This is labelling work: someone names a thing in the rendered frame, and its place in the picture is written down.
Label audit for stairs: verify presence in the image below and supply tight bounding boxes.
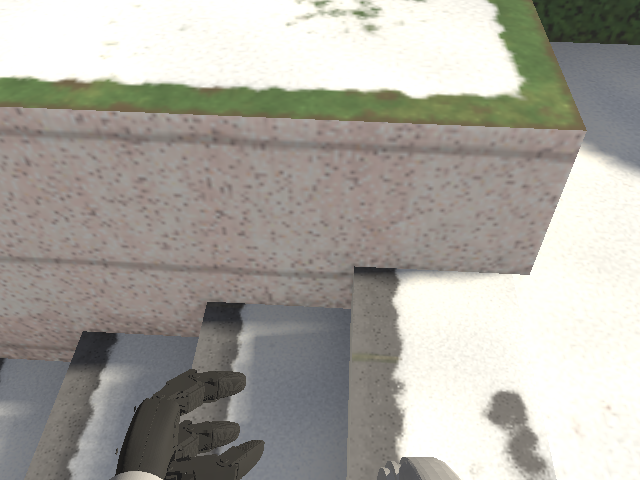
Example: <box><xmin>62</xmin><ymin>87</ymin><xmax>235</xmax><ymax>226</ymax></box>
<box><xmin>0</xmin><ymin>274</ymin><xmax>354</xmax><ymax>480</ymax></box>

